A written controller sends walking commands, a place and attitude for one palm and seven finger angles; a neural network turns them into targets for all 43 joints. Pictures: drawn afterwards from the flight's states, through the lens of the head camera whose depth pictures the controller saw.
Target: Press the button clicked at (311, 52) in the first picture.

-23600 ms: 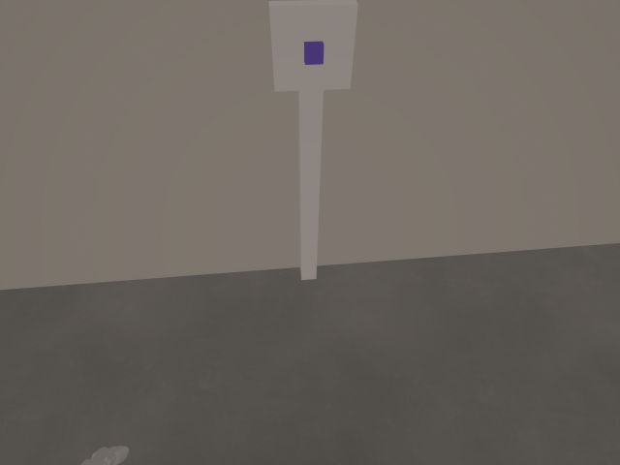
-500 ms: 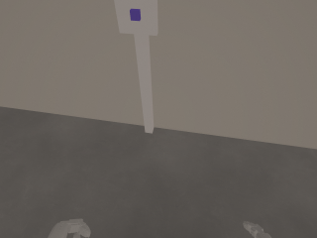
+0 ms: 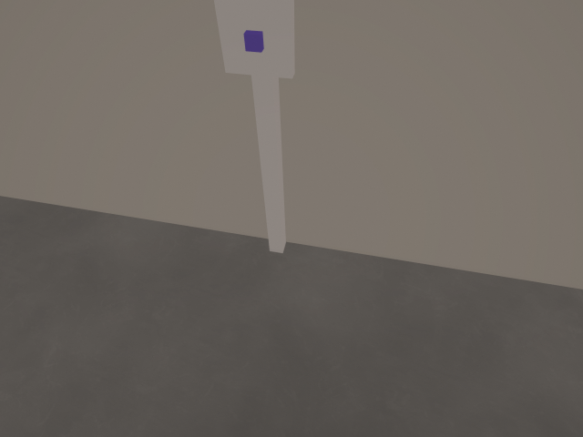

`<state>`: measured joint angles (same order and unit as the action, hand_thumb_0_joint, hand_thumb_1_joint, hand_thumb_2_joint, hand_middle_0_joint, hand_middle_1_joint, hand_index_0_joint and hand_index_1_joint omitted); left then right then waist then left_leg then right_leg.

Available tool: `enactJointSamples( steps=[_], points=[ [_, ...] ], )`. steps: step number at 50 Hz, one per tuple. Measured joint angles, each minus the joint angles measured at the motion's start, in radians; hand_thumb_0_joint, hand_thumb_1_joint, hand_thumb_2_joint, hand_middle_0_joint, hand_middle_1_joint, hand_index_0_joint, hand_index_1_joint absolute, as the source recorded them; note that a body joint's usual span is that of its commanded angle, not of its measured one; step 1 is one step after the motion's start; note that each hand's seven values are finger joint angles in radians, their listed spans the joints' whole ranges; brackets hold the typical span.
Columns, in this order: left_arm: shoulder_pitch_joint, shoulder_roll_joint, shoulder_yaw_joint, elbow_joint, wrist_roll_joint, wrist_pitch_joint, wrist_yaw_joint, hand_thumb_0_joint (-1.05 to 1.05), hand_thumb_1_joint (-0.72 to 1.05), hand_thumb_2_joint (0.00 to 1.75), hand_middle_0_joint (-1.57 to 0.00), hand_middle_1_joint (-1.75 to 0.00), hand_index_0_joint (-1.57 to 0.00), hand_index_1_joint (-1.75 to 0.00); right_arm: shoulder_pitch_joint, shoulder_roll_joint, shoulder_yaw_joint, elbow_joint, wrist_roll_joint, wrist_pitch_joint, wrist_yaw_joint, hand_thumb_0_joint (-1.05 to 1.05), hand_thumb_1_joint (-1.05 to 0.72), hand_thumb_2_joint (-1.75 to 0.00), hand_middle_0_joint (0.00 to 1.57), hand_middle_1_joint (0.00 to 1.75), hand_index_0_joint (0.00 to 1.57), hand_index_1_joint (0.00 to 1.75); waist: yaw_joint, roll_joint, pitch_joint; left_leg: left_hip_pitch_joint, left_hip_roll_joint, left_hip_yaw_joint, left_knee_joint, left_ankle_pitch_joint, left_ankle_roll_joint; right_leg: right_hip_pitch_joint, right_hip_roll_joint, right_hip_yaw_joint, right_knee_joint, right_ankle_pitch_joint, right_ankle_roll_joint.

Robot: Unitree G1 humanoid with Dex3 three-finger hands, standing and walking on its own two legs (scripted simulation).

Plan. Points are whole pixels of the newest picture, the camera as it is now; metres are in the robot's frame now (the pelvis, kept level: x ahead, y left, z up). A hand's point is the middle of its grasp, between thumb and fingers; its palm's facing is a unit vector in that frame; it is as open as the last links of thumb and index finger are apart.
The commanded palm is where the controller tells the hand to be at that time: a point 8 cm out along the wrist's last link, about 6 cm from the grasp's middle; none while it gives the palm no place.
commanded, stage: let the arm hang, fingers relaxed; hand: left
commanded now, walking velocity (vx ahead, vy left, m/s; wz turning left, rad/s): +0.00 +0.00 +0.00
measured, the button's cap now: (254, 40) +0.92 +0.14 +0.13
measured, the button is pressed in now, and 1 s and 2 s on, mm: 0 0 0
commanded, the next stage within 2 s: stand and wait in 0.38 s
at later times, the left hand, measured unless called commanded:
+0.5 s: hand out of the picture +0.07 +0.19 -0.16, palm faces -0.01 -0.97 -0.26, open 7.4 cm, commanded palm none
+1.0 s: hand out of the picture +0.10 +0.20 -0.16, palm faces -0.01 -0.95 -0.31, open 7.4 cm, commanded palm none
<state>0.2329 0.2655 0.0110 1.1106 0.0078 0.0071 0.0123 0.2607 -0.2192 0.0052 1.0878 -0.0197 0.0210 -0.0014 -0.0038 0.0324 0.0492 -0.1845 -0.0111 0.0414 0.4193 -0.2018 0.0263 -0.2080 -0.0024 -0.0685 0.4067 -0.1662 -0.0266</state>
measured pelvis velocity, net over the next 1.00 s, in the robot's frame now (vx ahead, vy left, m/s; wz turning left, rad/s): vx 0.04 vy -0.02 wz -0.01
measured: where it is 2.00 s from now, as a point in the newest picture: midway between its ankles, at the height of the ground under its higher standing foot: outside the picture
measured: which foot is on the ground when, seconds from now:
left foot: down 0.00-1.00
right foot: down 0.00-1.00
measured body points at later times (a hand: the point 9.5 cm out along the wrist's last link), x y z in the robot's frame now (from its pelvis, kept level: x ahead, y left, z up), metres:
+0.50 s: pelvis +0.02 -0.01 +0.00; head +0.04 -0.02 +0.45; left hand +0.07 +0.24 -0.14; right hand +0.05 -0.27 -0.15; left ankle +0.02 +0.10 -0.74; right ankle +0.04 -0.10 -0.74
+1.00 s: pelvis +0.04 -0.02 +0.01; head +0.06 -0.03 +0.45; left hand +0.10 +0.25 -0.13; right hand +0.09 -0.29 -0.15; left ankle +0.02 +0.10 -0.74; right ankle +0.04 -0.10 -0.74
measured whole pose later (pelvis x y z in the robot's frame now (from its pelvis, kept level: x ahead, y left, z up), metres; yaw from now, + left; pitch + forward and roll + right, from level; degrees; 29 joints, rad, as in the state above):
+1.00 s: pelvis +0.04 -0.02 +0.01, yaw +0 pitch -1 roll +0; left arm 0.14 0.27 0.02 1.14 0.01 -0.02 0.01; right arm 0.15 -0.27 0.00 1.12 -0.02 0.01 -0.01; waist -0.01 0.02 0.06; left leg -0.08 0.02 0.03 0.32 -0.21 -0.01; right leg -0.12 0.03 -0.07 0.32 -0.18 -0.05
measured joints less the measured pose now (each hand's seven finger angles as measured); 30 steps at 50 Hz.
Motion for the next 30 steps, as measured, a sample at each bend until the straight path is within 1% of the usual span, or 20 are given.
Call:
enactJointSamples(
  steps=[6, 15, 21, 30],
  points=[
    [-0.050, -0.022, -0.002, -0.001, 0.000, -0.010, 0.001, 0.00, 0.90, 0.89, -0.24, -0.34, -0.24, -0.34, -0.028, 0.008, 0.002, 0.016, 0.000, -0.008, -0.001, 0.01, -0.90, -0.90, 0.20, 0.29, 0.20, 0.30, -0.004, -0.003, -0.006, 0.022, -0.001, 0.002, -0.026, 0.005, -0.003, 0.014, 0.000, 0.003, -0.010, -0.003, -0.001],
    [-0.080, -0.048, -0.005, 0.003, 0.001, -0.018, -0.001, 0.00, 0.90, 0.89, -0.21, -0.30, -0.21, -0.30, -0.051, 0.001, -0.002, 0.029, -0.001, -0.015, -0.007, 0.01, -0.90, -0.90, 0.20, 0.29, 0.20, 0.30, -0.011, -0.016, -0.004, 0.047, 0.005, 0.002, -0.054, 0.007, -0.011, 0.034, 0.007, 0.004, -0.031, -0.005, -0.006],
    [-0.075, -0.045, -0.002, 0.014, 0.000, -0.021, -0.001, 0.00, 0.90, 0.89, -0.21, -0.30, -0.20, -0.30, -0.056, -0.011, -0.007, 0.036, 0.000, -0.014, -0.010, 0.01, -0.90, -0.90, 0.20, 0.29, 0.20, 0.30, -0.011, -0.020, 0.003, 0.059, 0.011, 0.000, -0.066, 0.004, -0.018, 0.048, 0.014, 0.001, -0.046, -0.006, -0.012],
    [-0.064, -0.023, 0.004, 0.030, -0.001, -0.020, 0.000, 0.00, 0.90, 0.89, -0.21, -0.30, -0.20, -0.30, -0.068, -0.027, -0.009, 0.040, 0.000, -0.011, -0.012, 0.01, -0.90, -0.90, 0.20, 0.29, 0.20, 0.30, -0.007, -0.016, 0.016, 0.070, 0.020, -0.005, -0.076, 0.000, -0.026, 0.064, 0.024, -0.003, -0.065, -0.007, -0.019]
  ],
)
